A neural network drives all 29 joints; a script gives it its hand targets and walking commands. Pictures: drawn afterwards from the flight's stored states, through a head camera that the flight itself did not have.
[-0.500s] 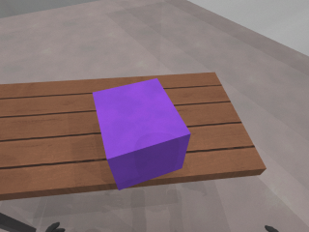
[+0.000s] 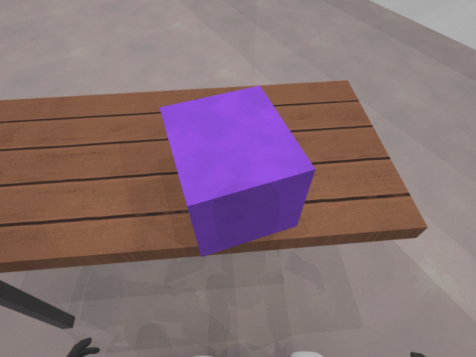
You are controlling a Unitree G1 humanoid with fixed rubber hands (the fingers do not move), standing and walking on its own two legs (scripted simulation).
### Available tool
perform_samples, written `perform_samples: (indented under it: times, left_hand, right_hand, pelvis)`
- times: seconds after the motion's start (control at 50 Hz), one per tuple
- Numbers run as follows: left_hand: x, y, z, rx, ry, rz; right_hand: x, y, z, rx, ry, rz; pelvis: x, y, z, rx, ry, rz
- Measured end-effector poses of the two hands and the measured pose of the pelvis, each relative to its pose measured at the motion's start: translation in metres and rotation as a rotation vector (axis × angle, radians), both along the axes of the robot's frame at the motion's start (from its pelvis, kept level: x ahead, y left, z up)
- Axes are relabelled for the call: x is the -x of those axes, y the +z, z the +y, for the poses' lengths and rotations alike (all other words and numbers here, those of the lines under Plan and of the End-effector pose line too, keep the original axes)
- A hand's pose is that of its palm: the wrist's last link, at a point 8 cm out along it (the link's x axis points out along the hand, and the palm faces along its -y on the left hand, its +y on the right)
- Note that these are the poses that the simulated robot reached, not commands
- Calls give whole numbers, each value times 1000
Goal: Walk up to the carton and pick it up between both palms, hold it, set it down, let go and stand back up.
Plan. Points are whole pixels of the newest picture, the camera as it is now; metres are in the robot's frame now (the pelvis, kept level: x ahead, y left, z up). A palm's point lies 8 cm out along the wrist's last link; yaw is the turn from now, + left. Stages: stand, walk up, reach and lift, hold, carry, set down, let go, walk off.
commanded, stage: walk up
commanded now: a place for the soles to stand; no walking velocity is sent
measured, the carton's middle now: (231, 169) +0.43 +0.03 +0.04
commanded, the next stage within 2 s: none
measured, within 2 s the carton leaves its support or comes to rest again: neither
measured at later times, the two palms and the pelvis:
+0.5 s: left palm out of the picture +0.00 +0.31 -0.09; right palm out of the picture +0.01 -0.31 -0.11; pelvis -0.07 -0.01 +0.00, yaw +0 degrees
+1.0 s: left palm out of the picture -0.02 +0.32 -0.08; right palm out of the picture -0.01 -0.32 -0.10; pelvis -0.09 +0.00 +0.01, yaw +1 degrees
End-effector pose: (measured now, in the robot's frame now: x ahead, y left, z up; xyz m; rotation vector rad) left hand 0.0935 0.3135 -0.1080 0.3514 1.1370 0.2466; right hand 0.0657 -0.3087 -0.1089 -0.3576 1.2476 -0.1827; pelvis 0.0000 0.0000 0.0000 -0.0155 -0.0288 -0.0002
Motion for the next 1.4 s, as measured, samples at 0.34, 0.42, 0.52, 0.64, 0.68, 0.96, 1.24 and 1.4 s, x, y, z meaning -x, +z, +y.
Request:
perform_samples:
  times: [0.34,0.42,0.52,0.64,0.68,0.96,1.24,1.4]
  left_hand:
    - [54,3,25,18,17,59]
    - [69,9,16,-4,22,50]
    - [100,13,-4,-42,30,54]
    - [144,31,-21,-78,51,112]
    - [146,40,-21,-95,47,114]
    - [119,37,2,-70,15,18]
    - [119,-7,28,78,32,84]
    - [128,3,32,31,46,134]
  right_hand:
    - [35,17,26,33,18,-41]
    - [49,9,16,14,13,-49]
    - [62,-8,-5,-25,9,-58]
    - [76,-11,-26,-56,16,-26]
    - [82,-11,-31,-62,21,-3]
    - [76,-2,-15,-21,44,-19]
    - [63,46,17,103,52,-46]
    - [54,25,26,42,46,-40]
  pelvis:
    - [42,12,25,23,3,-5]
    - [57,10,13,7,4,-26]
    - [76,2,-12,-27,4,-33]
    - [92,10,-33,-71,11,-34]
    - [95,15,-35,-73,12,-13]
    - [89,13,-9,-31,24,12]
    - [81,16,35,21,21,38]
    - [70,14,31,11,20,51]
